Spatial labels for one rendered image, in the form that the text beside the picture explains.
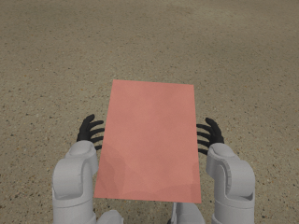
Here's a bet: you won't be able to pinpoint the robot left thigh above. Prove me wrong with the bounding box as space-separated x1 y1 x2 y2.
96 211 124 224

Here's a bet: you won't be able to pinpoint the left robot forearm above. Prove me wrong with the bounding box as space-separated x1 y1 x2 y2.
51 140 99 224

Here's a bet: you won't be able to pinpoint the robot thigh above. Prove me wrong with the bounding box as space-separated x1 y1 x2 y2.
170 202 206 224
96 211 124 224

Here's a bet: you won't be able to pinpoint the robot right thigh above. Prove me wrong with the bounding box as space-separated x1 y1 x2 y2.
170 202 206 224

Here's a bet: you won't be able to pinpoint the right robot forearm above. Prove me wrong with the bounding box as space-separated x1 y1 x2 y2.
206 143 256 224

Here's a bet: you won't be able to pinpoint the robot left hand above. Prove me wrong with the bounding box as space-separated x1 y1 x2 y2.
77 114 105 150

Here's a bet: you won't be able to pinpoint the carton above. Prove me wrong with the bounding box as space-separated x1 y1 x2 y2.
93 79 202 203

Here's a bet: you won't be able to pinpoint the robot right hand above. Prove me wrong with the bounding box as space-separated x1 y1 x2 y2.
196 118 224 155

